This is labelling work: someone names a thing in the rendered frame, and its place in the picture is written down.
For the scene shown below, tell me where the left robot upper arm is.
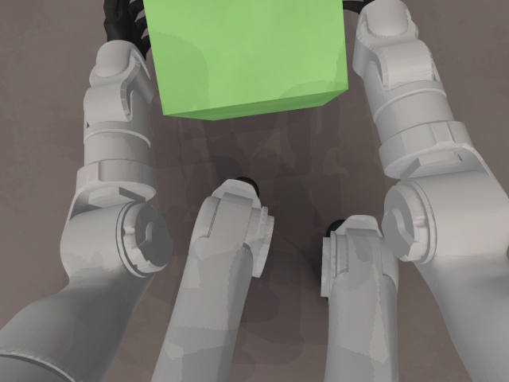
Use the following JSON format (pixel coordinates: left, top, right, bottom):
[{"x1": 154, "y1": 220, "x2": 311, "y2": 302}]
[{"x1": 0, "y1": 201, "x2": 173, "y2": 382}]

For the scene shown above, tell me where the robot left forearm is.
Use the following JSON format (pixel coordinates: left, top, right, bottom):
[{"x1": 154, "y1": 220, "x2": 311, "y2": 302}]
[{"x1": 60, "y1": 40, "x2": 156, "y2": 261}]

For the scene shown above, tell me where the robot left thigh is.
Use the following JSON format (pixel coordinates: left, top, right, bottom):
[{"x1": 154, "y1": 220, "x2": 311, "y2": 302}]
[{"x1": 150, "y1": 192, "x2": 274, "y2": 382}]

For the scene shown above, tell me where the left robot hand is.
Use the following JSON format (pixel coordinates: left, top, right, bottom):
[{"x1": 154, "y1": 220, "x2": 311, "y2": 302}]
[{"x1": 103, "y1": 0, "x2": 151, "y2": 61}]

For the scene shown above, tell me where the carton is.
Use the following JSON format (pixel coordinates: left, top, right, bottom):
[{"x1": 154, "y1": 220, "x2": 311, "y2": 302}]
[{"x1": 143, "y1": 0, "x2": 348, "y2": 121}]

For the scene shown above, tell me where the robot right forearm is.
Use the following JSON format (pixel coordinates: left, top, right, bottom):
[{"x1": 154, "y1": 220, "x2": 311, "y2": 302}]
[{"x1": 352, "y1": 0, "x2": 509, "y2": 203}]

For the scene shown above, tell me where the right robot upper arm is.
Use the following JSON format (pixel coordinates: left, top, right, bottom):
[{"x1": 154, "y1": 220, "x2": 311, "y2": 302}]
[{"x1": 381, "y1": 170, "x2": 509, "y2": 382}]

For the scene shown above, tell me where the right robot shin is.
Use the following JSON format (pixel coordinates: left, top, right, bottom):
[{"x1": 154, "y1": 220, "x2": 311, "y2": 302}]
[{"x1": 336, "y1": 215, "x2": 398, "y2": 293}]

